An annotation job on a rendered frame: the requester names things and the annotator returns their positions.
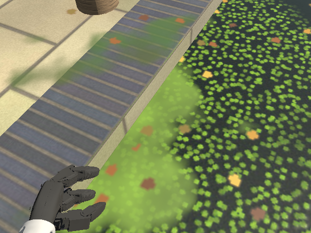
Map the robot left forearm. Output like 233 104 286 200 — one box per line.
18 219 55 233

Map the robot left hand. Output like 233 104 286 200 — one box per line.
29 164 106 232

